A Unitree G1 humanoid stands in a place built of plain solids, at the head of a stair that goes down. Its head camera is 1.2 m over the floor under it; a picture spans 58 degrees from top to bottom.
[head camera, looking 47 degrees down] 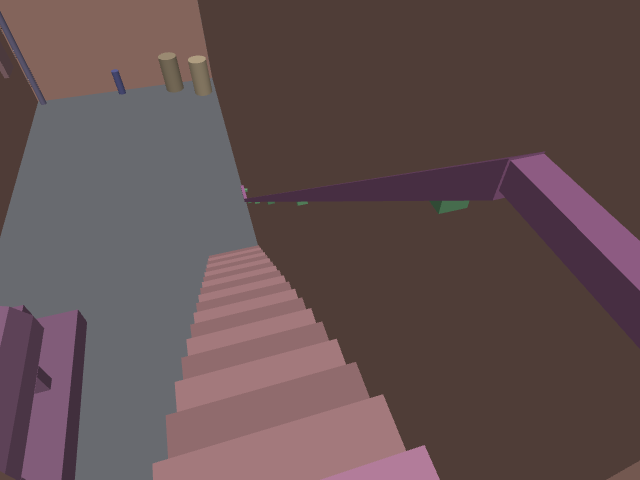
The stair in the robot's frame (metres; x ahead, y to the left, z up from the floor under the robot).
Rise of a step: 0.20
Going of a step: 0.23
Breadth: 0.74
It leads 17 degrees to the left of straight ahead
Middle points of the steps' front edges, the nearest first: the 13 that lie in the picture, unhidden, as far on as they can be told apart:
0.50 0.14 -0.19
0.71 0.21 -0.39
0.93 0.27 -0.58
1.15 0.34 -0.78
1.37 0.41 -0.98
1.59 0.47 -1.18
1.80 0.54 -1.37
2.02 0.60 -1.57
2.24 0.67 -1.77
2.46 0.73 -1.96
2.68 0.80 -2.16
2.89 0.86 -2.35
3.11 0.93 -2.55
